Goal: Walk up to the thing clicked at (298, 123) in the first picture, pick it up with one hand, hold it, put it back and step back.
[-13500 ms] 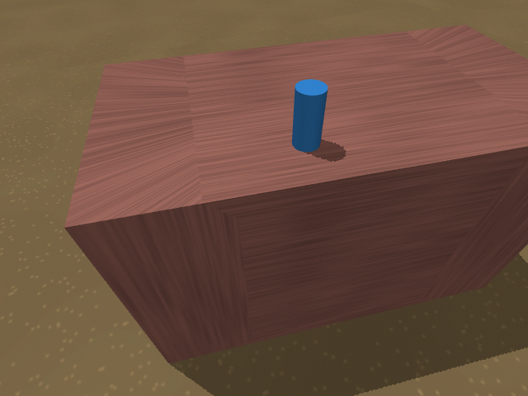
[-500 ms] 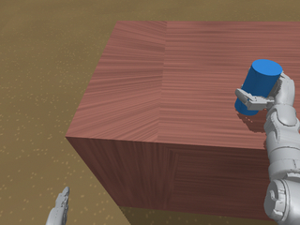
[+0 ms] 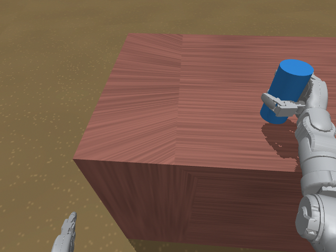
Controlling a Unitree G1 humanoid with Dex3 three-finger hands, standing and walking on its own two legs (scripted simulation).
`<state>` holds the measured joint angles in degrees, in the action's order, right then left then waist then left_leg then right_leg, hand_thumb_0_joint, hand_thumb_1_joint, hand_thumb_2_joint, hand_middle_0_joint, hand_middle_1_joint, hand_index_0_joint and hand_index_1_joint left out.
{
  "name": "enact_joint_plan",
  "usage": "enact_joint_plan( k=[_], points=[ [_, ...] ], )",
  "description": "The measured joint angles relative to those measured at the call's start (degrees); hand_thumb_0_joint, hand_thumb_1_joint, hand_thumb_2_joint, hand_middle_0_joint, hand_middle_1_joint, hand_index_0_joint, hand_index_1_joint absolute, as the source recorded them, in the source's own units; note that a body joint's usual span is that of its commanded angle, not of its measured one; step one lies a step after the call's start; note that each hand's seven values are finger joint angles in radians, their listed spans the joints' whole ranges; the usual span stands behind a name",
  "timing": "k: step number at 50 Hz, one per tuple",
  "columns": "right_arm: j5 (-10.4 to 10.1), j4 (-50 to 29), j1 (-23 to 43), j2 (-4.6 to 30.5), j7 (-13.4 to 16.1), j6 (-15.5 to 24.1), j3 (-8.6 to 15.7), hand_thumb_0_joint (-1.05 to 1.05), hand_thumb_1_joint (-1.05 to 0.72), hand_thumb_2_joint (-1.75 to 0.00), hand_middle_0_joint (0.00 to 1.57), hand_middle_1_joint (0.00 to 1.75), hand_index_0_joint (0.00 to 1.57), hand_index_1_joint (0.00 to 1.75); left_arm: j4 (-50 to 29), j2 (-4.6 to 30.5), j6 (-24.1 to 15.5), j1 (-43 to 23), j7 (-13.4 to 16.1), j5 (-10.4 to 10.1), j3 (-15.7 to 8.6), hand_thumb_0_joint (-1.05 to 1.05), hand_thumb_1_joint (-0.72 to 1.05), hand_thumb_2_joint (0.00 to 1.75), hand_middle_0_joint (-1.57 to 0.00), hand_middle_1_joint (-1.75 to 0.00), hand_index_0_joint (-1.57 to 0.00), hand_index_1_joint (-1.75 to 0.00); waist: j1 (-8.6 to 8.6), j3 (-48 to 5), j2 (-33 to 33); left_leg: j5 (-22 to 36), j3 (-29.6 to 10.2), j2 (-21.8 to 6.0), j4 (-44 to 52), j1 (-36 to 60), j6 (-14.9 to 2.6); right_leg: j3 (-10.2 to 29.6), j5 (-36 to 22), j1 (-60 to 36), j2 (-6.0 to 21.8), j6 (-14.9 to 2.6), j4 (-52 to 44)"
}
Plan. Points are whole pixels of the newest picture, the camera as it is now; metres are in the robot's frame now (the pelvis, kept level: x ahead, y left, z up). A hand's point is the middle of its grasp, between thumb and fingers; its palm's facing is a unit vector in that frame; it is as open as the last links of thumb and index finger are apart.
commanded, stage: settle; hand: right
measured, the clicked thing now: (283, 93) +0.46 -0.22 +0.16
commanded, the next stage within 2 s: lift in 0.20 s
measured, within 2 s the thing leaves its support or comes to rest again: neither
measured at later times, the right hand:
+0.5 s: hand (286, 87) +0.45 -0.21 +0.19, palm faces +0.22 +0.97 -0.01, open 9.3 cm
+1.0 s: hand (306, 72) +0.38 -0.19 +0.27, palm faces +0.21 +0.98 -0.01, open 9.3 cm
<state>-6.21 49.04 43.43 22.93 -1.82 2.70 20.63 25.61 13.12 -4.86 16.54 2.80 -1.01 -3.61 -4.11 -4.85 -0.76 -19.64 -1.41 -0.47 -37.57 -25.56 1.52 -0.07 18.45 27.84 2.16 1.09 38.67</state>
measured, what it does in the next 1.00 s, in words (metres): stands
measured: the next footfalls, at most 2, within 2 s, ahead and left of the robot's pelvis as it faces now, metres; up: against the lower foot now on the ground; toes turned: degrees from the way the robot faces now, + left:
none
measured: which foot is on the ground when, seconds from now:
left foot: down 0.00-1.00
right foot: down 0.00-1.00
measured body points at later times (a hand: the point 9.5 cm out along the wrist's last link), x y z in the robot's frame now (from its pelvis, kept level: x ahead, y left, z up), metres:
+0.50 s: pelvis -0.01 +0.00 +0.00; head +0.01 +0.00 +0.45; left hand +0.14 +0.26 -0.07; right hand +0.43 -0.26 +0.19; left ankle -0.01 +0.14 -0.72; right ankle +0.01 -0.13 -0.72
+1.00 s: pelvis -0.01 +0.01 +0.01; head -0.03 +0.03 +0.46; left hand +0.16 +0.26 -0.07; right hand +0.37 -0.24 +0.27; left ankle -0.01 +0.14 -0.72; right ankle +0.01 -0.13 -0.72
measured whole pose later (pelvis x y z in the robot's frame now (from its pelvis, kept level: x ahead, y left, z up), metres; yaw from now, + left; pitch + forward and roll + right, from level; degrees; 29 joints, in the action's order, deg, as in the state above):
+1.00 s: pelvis -0.01 +0.01 +0.01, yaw -1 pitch +1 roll +0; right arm -10.0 15.5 36.6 18.4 -0.6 -25.4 18.0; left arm 30.5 13.4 -5.1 16.1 2.1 -2.4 -4.6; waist 0.4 -5.2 -3.8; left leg -17.9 -0.7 -1.2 -33.1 -15.9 1.3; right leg 0.4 15.5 17.7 1.4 1.3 32.5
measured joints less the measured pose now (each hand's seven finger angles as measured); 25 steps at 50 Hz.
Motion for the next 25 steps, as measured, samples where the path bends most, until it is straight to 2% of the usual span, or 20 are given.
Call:
enact_joint_plan(
  k=[13, 18, 25],
  points=[
    [-0.14, -1.29, 1.43, 0.11, 0.52, -2.91, -0.60, -0.02, 0.29, -1.11, 0.74, 1.13, 0.73, 1.12, 2.49, 0.24, -0.21, -0.40, 0.42, -0.18, -0.71, -0.01, -0.54, 0.06, -0.06, -0.05, -0.06, -0.06, 0.55, 0.23, -0.29, 0.82, -0.15, -0.13, 1.12, 1.13, 0.11, -0.17, -0.84, -1.22, -0.12, -0.10, -1.23],
    [-0.30, -1.50, 1.88, 0.08, 0.43, -3.80, -0.92, -0.02, 0.30, -1.12, 0.74, 1.14, 0.73, 1.13, 3.16, 0.13, -0.50, -0.93, 0.52, -0.23, -0.53, -0.01, -0.54, 0.06, -0.06, -0.05, -0.06, -0.06, 0.75, 0.27, -0.24, 1.17, -0.22, -0.17, 1.57, 1.48, 0.11, -0.25, -1.22, -1.66, -0.17, -0.12, -1.80],
    [-0.91, -5.73, 0.09, -0.94, 0.55, -5.90, -1.67, -0.02, 0.30, -1.12, 0.75, 1.13, 0.74, 1.12, 4.10, -0.42, -1.27, -0.56, 0.61, -0.26, 0.22, -0.01, -0.53, 0.05, -0.05, -0.05, -0.06, -0.06, 1.38, 0.05, -0.61, 1.49, -0.28, -0.13, 2.34, 2.40, 0.06, -0.34, -1.51, -2.63, -0.11, -0.07, -2.58]
  ],
)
